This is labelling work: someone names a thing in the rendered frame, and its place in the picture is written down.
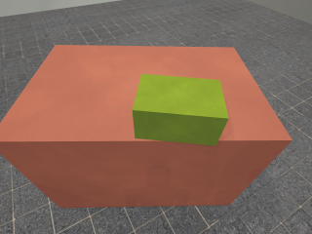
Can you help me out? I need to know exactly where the pedestal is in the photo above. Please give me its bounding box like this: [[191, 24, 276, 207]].
[[0, 45, 292, 209]]

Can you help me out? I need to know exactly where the carton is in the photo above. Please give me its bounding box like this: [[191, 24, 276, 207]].
[[132, 73, 229, 146]]

